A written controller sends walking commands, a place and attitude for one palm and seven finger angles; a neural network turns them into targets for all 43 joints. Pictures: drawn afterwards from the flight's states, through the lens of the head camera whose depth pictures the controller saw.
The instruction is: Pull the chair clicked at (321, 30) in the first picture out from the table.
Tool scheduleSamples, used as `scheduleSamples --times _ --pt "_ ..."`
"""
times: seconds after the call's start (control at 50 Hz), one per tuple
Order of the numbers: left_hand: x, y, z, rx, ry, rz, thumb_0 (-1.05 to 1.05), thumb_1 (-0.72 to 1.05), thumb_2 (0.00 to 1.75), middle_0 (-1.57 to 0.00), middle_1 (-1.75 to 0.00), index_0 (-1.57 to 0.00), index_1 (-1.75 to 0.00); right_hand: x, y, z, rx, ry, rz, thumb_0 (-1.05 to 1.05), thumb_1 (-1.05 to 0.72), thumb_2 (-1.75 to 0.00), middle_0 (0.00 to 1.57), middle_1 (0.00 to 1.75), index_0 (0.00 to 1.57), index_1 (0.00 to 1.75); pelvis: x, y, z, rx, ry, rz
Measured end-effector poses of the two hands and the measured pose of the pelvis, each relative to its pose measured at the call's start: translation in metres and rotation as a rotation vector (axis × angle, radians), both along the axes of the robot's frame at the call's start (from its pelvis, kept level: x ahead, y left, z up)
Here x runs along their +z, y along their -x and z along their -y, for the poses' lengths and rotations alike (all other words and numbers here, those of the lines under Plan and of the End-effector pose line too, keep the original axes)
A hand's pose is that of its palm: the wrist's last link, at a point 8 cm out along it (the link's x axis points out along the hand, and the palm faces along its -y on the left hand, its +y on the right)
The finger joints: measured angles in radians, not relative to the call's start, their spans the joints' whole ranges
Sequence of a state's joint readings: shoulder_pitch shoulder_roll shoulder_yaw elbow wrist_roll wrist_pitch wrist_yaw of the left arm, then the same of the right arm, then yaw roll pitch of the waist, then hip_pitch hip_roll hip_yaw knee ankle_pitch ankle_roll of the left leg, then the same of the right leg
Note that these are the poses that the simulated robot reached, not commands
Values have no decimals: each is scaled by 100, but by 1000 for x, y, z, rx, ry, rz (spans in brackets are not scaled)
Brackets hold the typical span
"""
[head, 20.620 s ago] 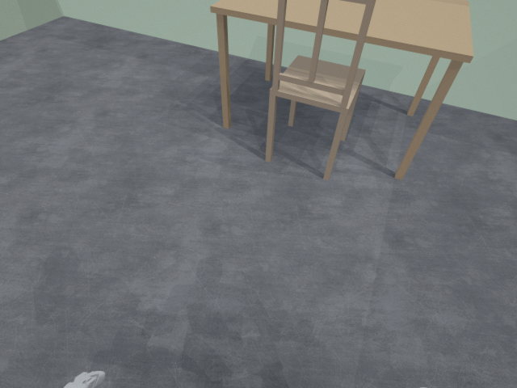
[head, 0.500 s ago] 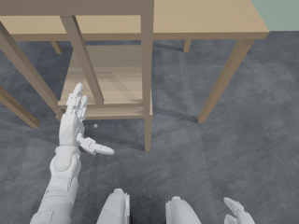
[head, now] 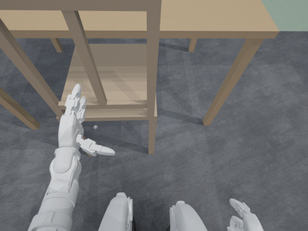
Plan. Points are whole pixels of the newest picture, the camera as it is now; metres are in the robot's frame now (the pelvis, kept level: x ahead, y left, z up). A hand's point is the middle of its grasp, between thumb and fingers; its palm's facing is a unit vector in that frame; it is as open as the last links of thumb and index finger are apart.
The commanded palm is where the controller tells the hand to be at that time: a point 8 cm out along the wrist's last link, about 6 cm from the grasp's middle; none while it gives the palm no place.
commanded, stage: aim the fingers beside a spindle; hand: left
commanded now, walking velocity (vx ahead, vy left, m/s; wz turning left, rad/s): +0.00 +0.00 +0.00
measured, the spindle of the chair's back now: (90, 68) +0.53 +0.18 +0.07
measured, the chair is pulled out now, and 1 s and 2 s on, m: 0.00 0.00 0.00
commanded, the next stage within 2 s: none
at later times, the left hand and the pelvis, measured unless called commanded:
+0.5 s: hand (92, 122) +0.38 +0.16 +0.03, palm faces +0.04 -1.00 -0.05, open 16.9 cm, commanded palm +0.35 +0.21 +0.02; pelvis +0.00 +0.00 +0.00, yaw +0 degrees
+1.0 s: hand (95, 132) +0.36 +0.16 +0.01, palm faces +0.01 -1.00 +0.00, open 16.9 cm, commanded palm +0.35 +0.21 +0.03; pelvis +0.01 +0.00 +0.00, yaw +0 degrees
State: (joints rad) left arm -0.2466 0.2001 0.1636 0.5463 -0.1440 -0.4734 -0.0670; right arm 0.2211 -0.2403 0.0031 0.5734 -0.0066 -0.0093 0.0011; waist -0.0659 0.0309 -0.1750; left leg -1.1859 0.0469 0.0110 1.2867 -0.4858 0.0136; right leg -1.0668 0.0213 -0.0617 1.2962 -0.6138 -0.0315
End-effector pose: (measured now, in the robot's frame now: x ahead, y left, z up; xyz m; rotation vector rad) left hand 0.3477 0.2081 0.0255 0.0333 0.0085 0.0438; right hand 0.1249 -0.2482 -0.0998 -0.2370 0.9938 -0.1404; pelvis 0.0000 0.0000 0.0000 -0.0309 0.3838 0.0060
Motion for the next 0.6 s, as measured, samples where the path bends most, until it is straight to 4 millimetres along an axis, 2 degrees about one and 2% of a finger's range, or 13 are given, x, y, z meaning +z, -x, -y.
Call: scheduleSamples --times 0.08,0.16,0.3,0.36,0.48,0.6 --pt "6 4 -6 5 -11 13 -1 -50 30 -6 -8 -6 -8 -1 4 -2 2 -8 -20 0 -90 -90 20 30 20 30 2 -2 -1 2 2 3" --pt "9 7 0 -29 -2 17 -1 -50 30 -6 -8 -6 -8 -2 6 -5 5 -14 -35 0 -90 -90 20 30 20 30 4 -3 -3 8 5 6" --pt "-8 1 11 -43 15 -26 -1 -50 30 -6 -8 -6 -8 -1 5 -4 2 1 -33 0 -90 -90 20 30 20 30 1 -2 -3 7 6 -2" --pt "-6 -3 8 -18 7 -1 -1 -50 30 -6 -8 -7 -8 -2 5 -2 -2 8 -30 0 -90 -90 20 30 20 30 -1 -1 -3 3 6 -6" --pt "9 -9 -7 5 -20 39 -1 -50 30 -6 -8 -7 -8 -3 6 -3 -3 -1 -43 0 -90 -90 20 30 20 30 1 -3 -3 1 5 -4" --pt "-7 -4 -3 -38 15 -53 -1 -50 30 -6 -8 -6 -8 -2 7 -4 -3 -6 -53 0 -90 -90 20 30 20 30 3 -4 -4 7 7 -7"
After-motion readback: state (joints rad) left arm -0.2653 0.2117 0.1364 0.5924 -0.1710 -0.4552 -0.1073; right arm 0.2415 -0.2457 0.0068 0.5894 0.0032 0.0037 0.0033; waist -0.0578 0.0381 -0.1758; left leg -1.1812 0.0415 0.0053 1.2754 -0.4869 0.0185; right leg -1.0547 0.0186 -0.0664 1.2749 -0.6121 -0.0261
